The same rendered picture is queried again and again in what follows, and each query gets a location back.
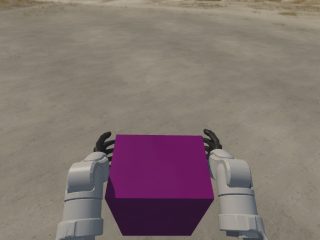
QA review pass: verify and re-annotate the carton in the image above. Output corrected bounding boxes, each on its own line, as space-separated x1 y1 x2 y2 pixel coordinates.
104 134 215 236

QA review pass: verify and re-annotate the robot right forearm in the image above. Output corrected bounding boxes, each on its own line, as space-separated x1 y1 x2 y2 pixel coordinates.
207 149 268 240

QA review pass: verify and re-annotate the robot left forearm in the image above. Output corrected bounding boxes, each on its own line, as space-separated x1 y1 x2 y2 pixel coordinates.
55 151 110 240

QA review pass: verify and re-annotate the robot right hand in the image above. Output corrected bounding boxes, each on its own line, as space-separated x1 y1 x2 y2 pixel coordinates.
203 129 222 161

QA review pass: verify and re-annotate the robot left hand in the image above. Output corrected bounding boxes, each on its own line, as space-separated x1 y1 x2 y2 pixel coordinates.
93 131 115 170

